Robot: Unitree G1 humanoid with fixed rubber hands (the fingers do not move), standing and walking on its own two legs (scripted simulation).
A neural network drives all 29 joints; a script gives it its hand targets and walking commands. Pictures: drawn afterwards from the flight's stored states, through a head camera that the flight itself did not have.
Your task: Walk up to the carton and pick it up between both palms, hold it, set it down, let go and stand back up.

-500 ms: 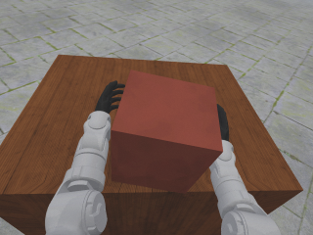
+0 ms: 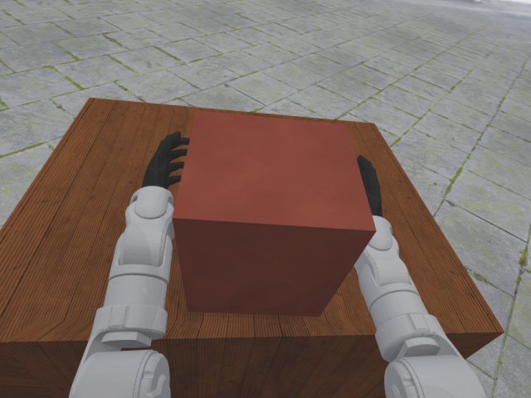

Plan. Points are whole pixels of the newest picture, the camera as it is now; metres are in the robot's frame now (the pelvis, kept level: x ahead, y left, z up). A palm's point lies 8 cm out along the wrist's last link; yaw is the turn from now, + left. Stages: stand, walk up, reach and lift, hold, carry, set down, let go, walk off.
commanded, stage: reach and lift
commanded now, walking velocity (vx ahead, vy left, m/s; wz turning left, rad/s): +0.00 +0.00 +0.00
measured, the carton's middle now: (263, 222) +0.36 -0.01 +0.10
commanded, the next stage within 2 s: hold in 1.58 s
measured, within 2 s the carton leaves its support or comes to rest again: neither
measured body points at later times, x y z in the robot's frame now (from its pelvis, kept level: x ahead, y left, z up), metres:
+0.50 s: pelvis -0.02 -0.01 +0.00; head -0.06 +0.02 +0.45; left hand +0.37 +0.14 +0.21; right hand +0.36 -0.17 +0.19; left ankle +0.01 +0.11 -0.75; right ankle +0.00 -0.13 -0.75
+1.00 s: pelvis -0.02 -0.01 +0.00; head -0.08 +0.02 +0.44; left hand +0.38 +0.14 +0.23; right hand +0.37 -0.17 +0.23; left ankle +0.01 +0.11 -0.75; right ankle +0.00 -0.13 -0.75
